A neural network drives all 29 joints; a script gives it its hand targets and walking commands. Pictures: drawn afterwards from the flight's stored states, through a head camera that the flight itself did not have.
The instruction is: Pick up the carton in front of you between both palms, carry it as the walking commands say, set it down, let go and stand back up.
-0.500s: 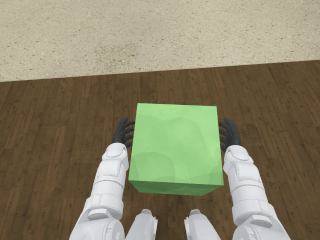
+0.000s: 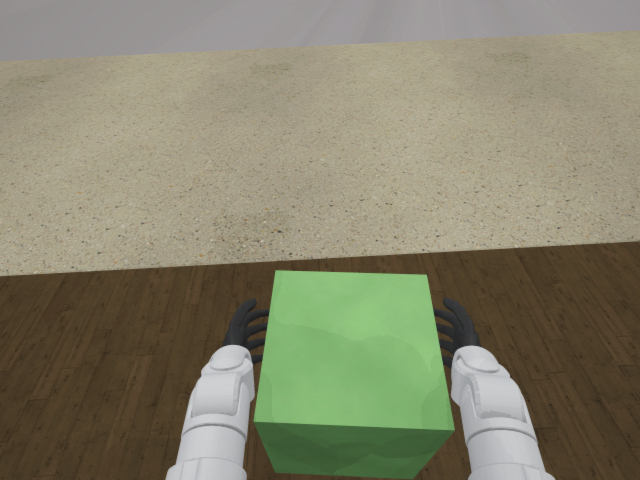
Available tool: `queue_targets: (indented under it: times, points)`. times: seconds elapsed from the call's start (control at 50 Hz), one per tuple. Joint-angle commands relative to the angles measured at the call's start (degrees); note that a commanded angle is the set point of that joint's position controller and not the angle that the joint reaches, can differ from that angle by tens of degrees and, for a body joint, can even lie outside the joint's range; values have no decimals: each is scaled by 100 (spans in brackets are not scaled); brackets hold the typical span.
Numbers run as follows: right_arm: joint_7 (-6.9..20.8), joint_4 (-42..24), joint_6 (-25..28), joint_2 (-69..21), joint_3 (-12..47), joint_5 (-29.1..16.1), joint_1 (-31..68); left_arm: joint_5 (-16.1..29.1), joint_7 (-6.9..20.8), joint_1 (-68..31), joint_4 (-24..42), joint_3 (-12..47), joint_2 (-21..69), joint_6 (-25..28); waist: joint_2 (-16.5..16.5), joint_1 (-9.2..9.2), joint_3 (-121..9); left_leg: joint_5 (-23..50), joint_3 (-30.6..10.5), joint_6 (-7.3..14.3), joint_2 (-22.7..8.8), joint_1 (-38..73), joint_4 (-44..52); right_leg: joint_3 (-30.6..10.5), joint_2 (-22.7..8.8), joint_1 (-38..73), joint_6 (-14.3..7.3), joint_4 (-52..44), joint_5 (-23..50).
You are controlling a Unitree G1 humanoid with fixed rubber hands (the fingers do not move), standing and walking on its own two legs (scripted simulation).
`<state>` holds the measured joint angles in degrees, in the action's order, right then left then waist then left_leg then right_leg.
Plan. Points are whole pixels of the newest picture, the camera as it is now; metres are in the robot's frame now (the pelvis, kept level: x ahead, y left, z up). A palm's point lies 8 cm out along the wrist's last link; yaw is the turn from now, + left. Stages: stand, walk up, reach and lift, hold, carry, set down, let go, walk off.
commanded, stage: reach and lift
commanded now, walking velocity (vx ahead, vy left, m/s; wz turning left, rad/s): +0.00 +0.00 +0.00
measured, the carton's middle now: (346, 379) +0.29 +0.00 -0.06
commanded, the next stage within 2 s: hold in 1.04 s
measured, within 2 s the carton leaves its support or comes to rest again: neither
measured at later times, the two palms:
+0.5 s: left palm (233, 350) +0.28 +0.15 +0.03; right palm (468, 350) +0.28 -0.15 +0.03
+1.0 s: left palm (232, 344) +0.28 +0.15 +0.04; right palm (469, 344) +0.29 -0.15 +0.04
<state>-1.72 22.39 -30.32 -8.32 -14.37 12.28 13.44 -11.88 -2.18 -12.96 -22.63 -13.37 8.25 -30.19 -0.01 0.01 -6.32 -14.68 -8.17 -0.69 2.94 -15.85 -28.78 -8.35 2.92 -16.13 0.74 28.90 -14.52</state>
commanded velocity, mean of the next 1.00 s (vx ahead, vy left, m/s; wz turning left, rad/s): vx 0.00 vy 0.00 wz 0.00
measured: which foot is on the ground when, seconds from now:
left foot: down 0.00-1.00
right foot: down 0.00-1.00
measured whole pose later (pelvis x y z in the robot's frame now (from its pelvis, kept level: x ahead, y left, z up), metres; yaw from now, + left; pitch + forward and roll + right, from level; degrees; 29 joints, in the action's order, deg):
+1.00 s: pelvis +0.00 +0.00 +0.01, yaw +0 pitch -5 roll +0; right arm 0.0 16.3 -39.4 -8.6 -13.0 15.5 14.5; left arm -15.4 -0.2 -14.0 -16.1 -12.4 8.5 -39.7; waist -0.1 0.0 -0.7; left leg -11.9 -7.7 -0.5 2.2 -4.7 -21.4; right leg -7.9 2.3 -5.0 0.5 21.5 -11.7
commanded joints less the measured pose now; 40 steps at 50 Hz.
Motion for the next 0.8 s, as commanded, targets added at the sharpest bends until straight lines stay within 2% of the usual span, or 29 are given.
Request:
queue_targets:
  times: [0.0, 0.12, 0.2, 0.3, 0.44, 0.78]
  points:
    - [1490, 109, -255, -5575, 3226, -1000, 2539, 1014, 1496, -2766, 94, 3150, 5494, -211, -21, -16, -794, 1157, 355, -7, 232, 695, 614, 354, 227, 790, 31, -589, 1199]
    - [1592, 360, -382, -5579, 2722, -781, 3094, 782, 1635, -3322, -185, 2670, 5505, -351, -29, -3, -309, 276, 431, 44, 195, 610, 691, 418, 177, 632, -35, -714, 271]
    - [1635, 268, -342, -5751, 2825, -838, 3559, 845, 1689, -3787, -84, 2761, 5638, -309, -25, 1, -680, 283, 456, 55, 190, 690, 625, 445, 169, 768, -41, -651, 285]
    - [1640, 287, -345, -5761, 2855, -840, 3701, 845, 1686, -3913, -101, 2787, 5648, -314, 1, -8, -831, 253, 476, 42, 193, 745, 661, 469, 173, 874, -21, -644, 276]
    - [1626, 199, -418, -5657, 2847, -827, 3512, 816, 1662, -3701, -21, 2768, 5568, -399, 7, -15, -859, 608, 480, 5, 206, 931, 751, 469, 204, 1030, 11, -731, 621]
    - [1569, -548, -651, -5475, 3142, -1023, 2716, 1023, 1572, -2900, 727, 3087, 5449, -644, 23, 2, -893, 1689, 395, -65, 259, 1380, 897, 414, 277, 1451, 43, -890, 1679]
